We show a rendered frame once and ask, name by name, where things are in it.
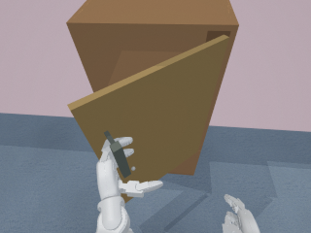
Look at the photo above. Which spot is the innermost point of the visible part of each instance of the left robot forearm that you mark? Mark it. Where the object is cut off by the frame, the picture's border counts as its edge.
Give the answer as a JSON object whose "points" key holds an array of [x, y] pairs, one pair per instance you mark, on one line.
{"points": [[113, 217]]}

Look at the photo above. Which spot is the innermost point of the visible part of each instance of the robot left hand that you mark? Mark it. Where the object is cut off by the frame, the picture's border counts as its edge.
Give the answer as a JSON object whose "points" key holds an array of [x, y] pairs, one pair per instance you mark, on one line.
{"points": [[107, 174]]}

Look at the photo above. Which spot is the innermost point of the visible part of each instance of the robot right hand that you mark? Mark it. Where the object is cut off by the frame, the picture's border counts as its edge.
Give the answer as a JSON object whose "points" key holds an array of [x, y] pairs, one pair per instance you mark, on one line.
{"points": [[243, 222]]}

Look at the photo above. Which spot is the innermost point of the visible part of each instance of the cupboard door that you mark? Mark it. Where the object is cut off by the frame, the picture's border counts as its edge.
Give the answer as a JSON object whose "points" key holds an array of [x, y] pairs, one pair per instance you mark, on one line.
{"points": [[163, 109]]}

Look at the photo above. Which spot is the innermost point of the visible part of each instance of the handle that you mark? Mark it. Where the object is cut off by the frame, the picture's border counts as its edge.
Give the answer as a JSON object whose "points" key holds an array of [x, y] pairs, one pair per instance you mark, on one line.
{"points": [[118, 154]]}

